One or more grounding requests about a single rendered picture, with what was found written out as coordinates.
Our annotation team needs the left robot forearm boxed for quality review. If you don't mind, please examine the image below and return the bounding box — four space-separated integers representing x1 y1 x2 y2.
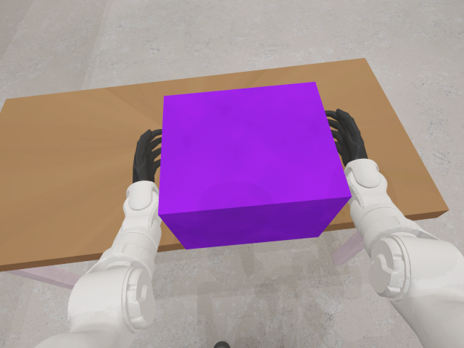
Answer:
67 181 162 327

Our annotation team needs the carton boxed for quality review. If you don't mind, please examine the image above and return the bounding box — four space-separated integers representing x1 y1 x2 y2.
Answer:
158 82 352 249

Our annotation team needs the table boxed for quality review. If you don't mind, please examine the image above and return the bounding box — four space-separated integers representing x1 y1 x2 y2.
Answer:
0 58 449 290

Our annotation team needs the left robot hand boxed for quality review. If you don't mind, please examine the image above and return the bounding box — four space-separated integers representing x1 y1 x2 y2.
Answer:
133 129 162 183

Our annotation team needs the right robot forearm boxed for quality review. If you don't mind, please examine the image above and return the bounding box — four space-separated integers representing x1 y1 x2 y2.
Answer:
344 159 464 259

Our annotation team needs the left robot upper arm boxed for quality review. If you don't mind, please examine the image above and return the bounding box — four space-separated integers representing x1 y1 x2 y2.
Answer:
34 266 156 348

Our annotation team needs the right robot upper arm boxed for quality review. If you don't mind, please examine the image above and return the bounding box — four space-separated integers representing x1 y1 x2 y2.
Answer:
368 235 464 348

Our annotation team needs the right robot hand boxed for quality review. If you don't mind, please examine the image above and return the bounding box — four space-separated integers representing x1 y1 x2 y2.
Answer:
325 109 368 167

